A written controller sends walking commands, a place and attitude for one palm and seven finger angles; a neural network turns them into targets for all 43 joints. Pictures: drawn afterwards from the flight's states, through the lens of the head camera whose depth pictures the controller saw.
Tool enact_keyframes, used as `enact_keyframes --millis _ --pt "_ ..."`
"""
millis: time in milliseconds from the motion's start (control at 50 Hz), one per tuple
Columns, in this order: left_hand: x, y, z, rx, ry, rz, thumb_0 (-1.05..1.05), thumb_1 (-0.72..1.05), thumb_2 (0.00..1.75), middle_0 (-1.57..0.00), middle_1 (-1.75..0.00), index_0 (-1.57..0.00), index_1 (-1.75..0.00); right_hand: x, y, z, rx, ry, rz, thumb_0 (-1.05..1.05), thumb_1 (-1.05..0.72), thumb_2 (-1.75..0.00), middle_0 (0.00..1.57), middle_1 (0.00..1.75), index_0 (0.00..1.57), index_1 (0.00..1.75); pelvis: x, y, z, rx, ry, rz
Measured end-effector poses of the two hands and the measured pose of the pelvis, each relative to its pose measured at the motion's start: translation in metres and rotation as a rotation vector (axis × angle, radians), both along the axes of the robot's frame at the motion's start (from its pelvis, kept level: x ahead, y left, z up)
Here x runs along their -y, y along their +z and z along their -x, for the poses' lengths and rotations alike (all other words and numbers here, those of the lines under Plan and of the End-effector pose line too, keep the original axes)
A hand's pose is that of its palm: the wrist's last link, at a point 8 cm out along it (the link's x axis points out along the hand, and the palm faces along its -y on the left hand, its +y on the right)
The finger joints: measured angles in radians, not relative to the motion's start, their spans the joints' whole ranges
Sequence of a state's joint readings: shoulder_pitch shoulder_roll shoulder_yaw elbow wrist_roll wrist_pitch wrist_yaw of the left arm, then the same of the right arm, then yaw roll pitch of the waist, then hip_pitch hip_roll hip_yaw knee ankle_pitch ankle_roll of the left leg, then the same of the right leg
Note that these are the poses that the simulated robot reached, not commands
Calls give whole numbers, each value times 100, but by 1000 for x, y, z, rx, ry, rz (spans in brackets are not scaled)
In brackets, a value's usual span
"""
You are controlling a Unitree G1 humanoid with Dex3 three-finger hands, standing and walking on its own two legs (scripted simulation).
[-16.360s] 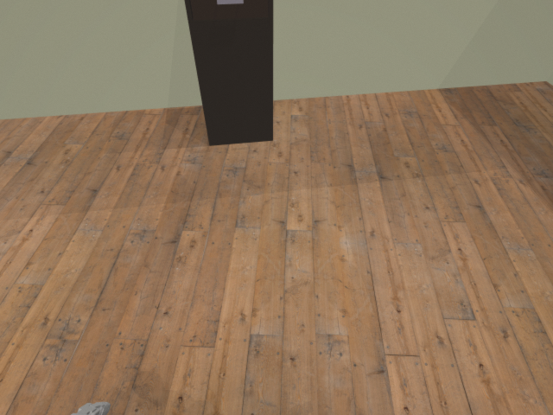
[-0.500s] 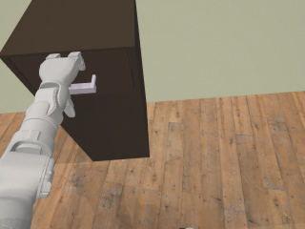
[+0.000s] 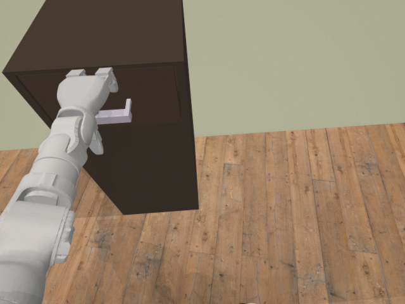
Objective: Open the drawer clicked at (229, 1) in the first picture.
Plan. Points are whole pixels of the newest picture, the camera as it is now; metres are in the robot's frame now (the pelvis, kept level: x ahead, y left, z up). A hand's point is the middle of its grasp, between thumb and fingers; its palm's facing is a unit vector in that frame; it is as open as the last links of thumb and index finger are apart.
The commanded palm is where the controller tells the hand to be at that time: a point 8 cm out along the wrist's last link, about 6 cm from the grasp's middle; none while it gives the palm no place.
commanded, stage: re-aim the fingers above the handle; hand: left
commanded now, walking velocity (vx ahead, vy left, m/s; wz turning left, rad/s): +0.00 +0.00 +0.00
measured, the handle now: (107, 110) +0.55 +0.22 +0.03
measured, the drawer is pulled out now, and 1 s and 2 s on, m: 0.00 0.00 0.00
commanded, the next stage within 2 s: lower the fingers behind the handle in 1.18 s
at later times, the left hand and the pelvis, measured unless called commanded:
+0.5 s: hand (99, 110) +0.49 +0.21 +0.09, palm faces -0.01 +0.01 -1.00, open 13.9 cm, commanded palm +0.47 +0.21 +0.14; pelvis +0.00 -0.01 +0.00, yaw +0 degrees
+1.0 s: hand (95, 112) +0.48 +0.21 +0.09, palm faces +0.00 +0.01 -1.00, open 13.9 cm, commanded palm +0.46 +0.22 +0.15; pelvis +0.00 -0.01 +0.00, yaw +0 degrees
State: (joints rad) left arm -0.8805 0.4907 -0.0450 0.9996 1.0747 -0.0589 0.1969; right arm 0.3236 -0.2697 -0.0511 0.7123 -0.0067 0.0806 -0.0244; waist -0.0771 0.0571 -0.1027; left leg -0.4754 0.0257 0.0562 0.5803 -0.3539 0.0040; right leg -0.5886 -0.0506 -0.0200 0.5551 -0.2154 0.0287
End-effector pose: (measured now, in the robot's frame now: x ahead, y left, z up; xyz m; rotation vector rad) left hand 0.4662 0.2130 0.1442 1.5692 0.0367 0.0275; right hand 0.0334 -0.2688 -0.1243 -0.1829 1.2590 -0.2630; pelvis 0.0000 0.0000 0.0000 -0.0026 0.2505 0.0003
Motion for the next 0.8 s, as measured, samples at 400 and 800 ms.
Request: enact_keyframes --millis 400,800 --pt "4 0 -7 -13 18 -11 0 -49 30 -32 -120 -32 -120 9 0 -1 -4 1 13 0 -90 -90 20 30 20 30 6 0 -1 -7 1 -3" --pt "-2 0 1 -16 37 -17 0 -49 30 -32 -120 -32 -120 12 0 -12 17 9 9 0 -90 -90 20 30 20 30 9 1 -2 4 4 -3"
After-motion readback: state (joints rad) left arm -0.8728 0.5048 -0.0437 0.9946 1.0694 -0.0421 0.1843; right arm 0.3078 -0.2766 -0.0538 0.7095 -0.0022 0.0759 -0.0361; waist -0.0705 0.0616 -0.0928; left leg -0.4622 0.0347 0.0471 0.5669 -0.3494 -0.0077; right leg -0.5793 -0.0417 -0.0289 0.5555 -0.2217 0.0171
